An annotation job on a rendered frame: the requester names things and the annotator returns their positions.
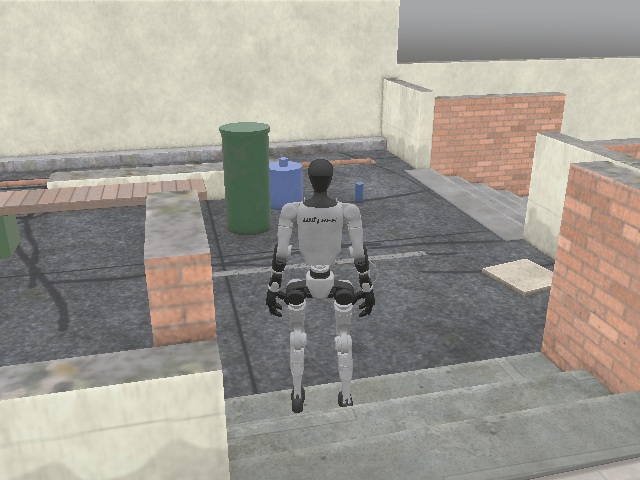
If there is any robot right upper arm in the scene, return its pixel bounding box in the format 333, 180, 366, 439
341, 202, 365, 259

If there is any right robot shin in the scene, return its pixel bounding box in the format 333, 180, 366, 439
337, 335, 353, 404

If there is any right robot forearm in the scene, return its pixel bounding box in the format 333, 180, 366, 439
354, 244, 373, 292

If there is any left robot forearm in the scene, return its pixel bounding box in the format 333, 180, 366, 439
268, 243, 287, 292

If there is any right robot hand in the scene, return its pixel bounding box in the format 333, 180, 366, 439
352, 289, 375, 317

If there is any robot left upper arm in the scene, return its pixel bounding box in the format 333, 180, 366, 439
276, 202, 300, 258

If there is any humanoid robot head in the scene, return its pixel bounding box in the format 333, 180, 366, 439
303, 159, 338, 208

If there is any left robot hand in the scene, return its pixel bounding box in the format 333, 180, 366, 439
266, 289, 289, 317

